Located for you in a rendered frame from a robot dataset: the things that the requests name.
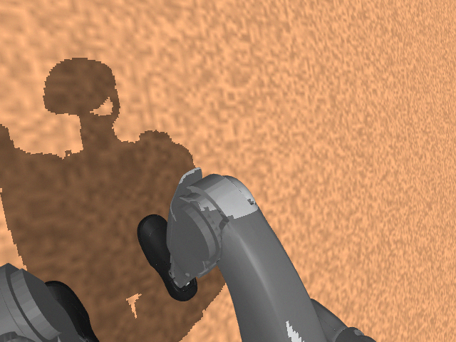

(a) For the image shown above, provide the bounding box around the right robot foot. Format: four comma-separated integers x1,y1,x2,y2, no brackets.
137,214,197,301

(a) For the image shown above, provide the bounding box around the right robot arm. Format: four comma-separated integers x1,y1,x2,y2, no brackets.
335,327,376,342

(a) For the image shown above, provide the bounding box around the left robot foot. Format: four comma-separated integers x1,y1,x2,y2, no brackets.
45,281,100,342

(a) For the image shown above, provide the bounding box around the right robot hand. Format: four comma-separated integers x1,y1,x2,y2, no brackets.
311,299,348,342

